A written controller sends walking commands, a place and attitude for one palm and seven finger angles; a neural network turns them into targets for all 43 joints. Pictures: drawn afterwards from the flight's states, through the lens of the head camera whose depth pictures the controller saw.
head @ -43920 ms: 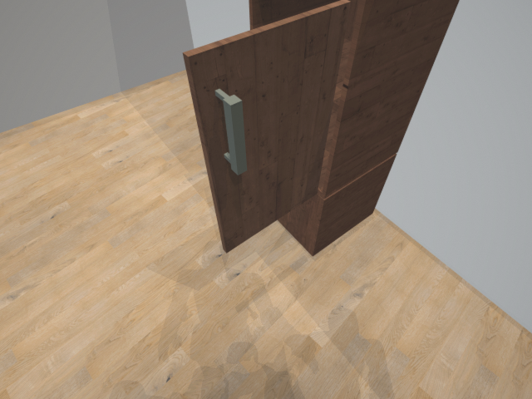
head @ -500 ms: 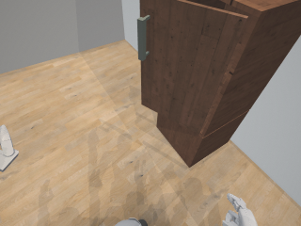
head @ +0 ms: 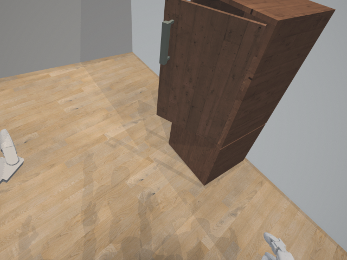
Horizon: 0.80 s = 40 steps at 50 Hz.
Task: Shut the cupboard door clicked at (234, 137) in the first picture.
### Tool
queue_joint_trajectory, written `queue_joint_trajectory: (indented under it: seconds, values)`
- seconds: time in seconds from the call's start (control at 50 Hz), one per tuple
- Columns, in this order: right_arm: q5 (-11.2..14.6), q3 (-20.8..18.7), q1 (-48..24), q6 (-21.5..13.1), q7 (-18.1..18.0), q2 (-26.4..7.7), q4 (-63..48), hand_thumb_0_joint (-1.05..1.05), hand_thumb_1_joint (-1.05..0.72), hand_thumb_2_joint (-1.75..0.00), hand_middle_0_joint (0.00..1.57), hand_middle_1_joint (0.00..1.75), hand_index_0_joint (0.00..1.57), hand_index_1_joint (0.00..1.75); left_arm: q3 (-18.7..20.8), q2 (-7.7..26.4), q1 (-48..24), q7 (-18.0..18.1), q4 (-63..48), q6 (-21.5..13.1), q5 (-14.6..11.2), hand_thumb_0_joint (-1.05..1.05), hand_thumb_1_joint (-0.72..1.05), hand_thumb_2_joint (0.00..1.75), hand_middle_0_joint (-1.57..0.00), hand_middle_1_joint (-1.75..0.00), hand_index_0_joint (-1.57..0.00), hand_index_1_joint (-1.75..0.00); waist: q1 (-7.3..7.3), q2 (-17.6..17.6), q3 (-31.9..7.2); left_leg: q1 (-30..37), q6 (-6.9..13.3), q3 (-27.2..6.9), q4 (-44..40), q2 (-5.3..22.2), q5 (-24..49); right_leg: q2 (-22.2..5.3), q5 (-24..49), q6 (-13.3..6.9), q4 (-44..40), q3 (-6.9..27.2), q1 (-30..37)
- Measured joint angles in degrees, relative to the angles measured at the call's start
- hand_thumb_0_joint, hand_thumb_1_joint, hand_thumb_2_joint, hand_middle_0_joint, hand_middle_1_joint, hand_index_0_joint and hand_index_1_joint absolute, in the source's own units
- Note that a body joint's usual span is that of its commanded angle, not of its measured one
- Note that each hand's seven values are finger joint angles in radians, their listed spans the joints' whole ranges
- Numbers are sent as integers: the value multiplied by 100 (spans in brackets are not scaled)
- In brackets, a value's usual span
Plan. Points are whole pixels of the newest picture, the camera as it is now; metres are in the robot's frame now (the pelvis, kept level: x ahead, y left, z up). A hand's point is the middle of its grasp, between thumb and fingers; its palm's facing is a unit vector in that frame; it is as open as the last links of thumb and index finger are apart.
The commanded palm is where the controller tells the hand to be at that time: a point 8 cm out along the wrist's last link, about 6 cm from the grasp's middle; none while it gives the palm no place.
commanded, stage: stop stepping back and stand still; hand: left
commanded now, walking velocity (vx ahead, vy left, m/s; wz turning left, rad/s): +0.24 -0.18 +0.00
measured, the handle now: (167, 42) +0.88 +0.07 +0.10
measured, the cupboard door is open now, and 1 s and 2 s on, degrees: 24 24 24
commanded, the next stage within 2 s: let the arm hang, fingers relaxed in 1.26 s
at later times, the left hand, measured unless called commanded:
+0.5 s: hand (7, 177) +0.20 +0.28 +0.16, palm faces +0.39 -0.85 -0.36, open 7.4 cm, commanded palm +0.13 +0.32 +0.19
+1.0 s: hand (33, 152) +0.25 +0.27 +0.16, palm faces +0.33 -0.86 -0.40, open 7.4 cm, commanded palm +0.18 +0.32 +0.19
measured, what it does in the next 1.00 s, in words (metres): steps on the spot: right foot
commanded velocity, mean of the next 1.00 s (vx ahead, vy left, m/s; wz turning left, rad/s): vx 0.08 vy -0.04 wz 0.00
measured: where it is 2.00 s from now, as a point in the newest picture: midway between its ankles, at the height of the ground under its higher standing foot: outside the picture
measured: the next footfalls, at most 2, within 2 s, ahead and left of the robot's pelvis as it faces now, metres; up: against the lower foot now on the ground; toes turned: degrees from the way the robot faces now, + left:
right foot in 0.20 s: -0.03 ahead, -0.06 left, +0.00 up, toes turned -8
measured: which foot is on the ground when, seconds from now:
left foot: down 0.00-1.00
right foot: up 0.00-0.18, down 0.20-1.00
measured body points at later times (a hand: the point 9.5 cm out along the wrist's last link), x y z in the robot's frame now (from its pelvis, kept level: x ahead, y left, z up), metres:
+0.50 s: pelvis -0.04 +0.03 +0.00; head -0.05 +0.06 +0.45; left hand +0.17 +0.33 +0.18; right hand +0.07 -0.23 -0.08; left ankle +0.05 +0.10 -0.73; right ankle -0.11 -0.07 -0.71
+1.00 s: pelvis +0.01 +0.04 +0.01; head +0.02 +0.05 +0.46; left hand +0.23 +0.32 +0.18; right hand +0.14 -0.22 -0.07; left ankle +0.04 +0.14 -0.73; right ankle -0.07 -0.06 -0.73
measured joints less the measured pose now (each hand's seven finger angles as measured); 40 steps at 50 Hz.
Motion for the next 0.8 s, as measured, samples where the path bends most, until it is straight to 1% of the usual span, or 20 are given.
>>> queue_joint_trajectory:
  seconds: [0.04,0.06,0.1,0.14,0.16,0.18,0.2,0.24,0.3,0.36,0.38,0.42,0.46,0.52,0.58,0.64,0.68,0.7,0.74,0.8]
  values:
    - [11,43,107,-7,101,132,49,1,-91,-90,20,30,20,30,128,59,226,-3,-82,70,-44,1,89,90,-21,-30,-21,-30,-85,8,-96,70,-51,30,-360,52,-8,104,-64,-23,14,-103,251]
    - [7,72,164,0,143,190,66,1,-91,-90,20,30,20,30,157,68,403,0,-175,109,-74,1,89,90,-21,-30,-21,-30,-108,14,-167,107,-90,57,-569,77,19,141,-108,-46,-167,-193,447]
    - [-21,139,261,10,198,275,80,1,-90,-90,20,30,20,30,154,77,789,-1,-406,160,-132,1,89,90,-21,-30,-21,-30,-118,36,-301,162,-179,127,-965,113,91,199,-174,-108,-904,-421,970]
    - [-54,211,302,33,218,326,53,1,-90,-90,20,30,20,30,126,152,1111,-16,-633,186,-177,1,89,90,-20,-30,-20,-30,-80,-3,-389,138,-282,246,-1204,81,107,201,-132,-212,-1924,-615,1578]
    - [-67,244,292,55,222,340,12,1,-90,-90,20,30,20,30,136,233,1223,-25,-731,195,-188,1,89,90,-20,-30,-20,-30,-37,-83,-418,44,-331,353,-1181,18,45,148,-86,-311,-2360,-620,1834]
    - [-83,269,257,86,225,341,-56,1,-90,-90,21,30,20,30,183,342,1296,-32,-821,196,-193,1,89,90,-20,-30,-20,-30,28,-211,-434,-144,-374,505,-994,-76,-107,39,-65,-464,-2713,-481,2027]
    - [-101,269,161,120,223,286,-72,1,-90,-90,21,30,20,30,185,377,1279,-48,-838,176,-186,1,89,90,-20,-30,-20,-30,116,-206,-398,-372,-408,601,-675,-78,-265,-13,321,-580,-2910,-349,2040]
    - [-118,218,-29,238,194,129,139,1,-90,-90,21,30,20,30,-8,308,1056,-94,-641,171,-199,1,89,90,-21,-30,-21,-30,154,122,-221,-572,-420,467,62,51,-434,139,541,-507,-2693,-368,2016]
    - [9,152,60,363,163,73,341,1,-90,-90,21,30,20,30,-114,295,812,-72,-212,216,-205,1,89,90,-21,-30,-21,-30,166,116,-314,-438,-393,396,614,12,-614,59,280,-351,-2441,-332,2113]
    - [31,133,250,386,65,-30,325,1,-90,-90,21,30,20,30,-68,149,701,-11,60,289,-193,1,89,90,-21,-30,-21,-30,79,58,-489,101,-304,403,200,80,-605,-34,-25,-270,-2091,-349,2133]
    - [27,112,273,356,24,-72,332,1,-90,-90,21,30,20,30,-73,90,620,1,129,298,-187,1,89,90,-21,-30,-21,-30,18,38,-500,158,-230,417,105,49,-348,-88,-153,-235,-1907,-398,2100]
    - [26,89,181,311,-45,-115,369,1,-90,-90,21,30,20,30,-66,-64,440,14,233,330,-187,1,89,90,-21,-30,-21,-30,17,-70,-393,149,-21,523,240,-65,-238,-232,-313,-192,-1498,-327,1968]
    - [-9,102,13,225,-71,-96,352,1,-90,-90,20,30,20,30,-49,-172,331,5,275,337,-196,1,89,90,-21,-30,-21,-30,19,-107,-241,176,83,627,183,-82,-251,-223,-400,-219,-1040,-167,1646]
    - [-89,144,-134,42,-15,60,224,1,-91,-90,20,30,20,30,-55,-95,262,-59,83,343,-189,1,89,90,-20,-30,-21,-30,-31,-136,13,304,43,614,-315,-90,43,-129,-336,-264,-888,-192,1259]
    - [-102,224,-177,-39,96,197,54,1,-91,-90,20,30,20,30,8,72,532,-96,-367,221,-212,2,89,90,-21,-30,-21,-30,-47,-92,125,395,-50,565,-795,-43,304,-48,-200,-284,-1665,-437,1262]
    - [-74,250,-196,50,165,251,-108,1,-90,-90,20,30,20,30,127,240,1040,-123,-670,119,-233,1,89,90,-21,-30,-21,-30,-71,29,95,294,-143,551,-767,-17,21,-17,366,-369,-2296,-532,1371]
    - [-74,226,-184,172,170,227,-138,1,-90,-90,21,30,20,30,149,301,1289,-134,-695,112,-239,1,89,90,-21,-30,-21,-30,-15,130,25,155,-263,535,-448,3,-519,-7,659,-439,-2387,-531,1372]
    - [-68,213,-176,226,168,201,-109,1,-90,-90,21,30,20,30,157,310,1364,-124,-668,122,-239,1,89,90,-21,-30,-21,-30,50,150,-20,91,-312,504,-226,-7,-664,-18,830,-467,-2409,-498,1371]
    - [-41,189,-155,314,158,119,13,1,-90,-90,21,30,20,30,127,227,1404,-70,-494,128,-237,1,89,90,-21,-30,-21,-30,158,203,-101,92,-349,359,94,-3,-668,-19,803,-432,-2356,-424,1412]
    - [18,145,-24,346,102,-35,142,1,-90,-90,21,30,20,30,-5,7,1185,11,-68,213,-212,1,89,90,-21,-30,-21,-30,198,288,-235,434,-302,183,-280,86,-358,-39,518,-332,-2196,-443,1513]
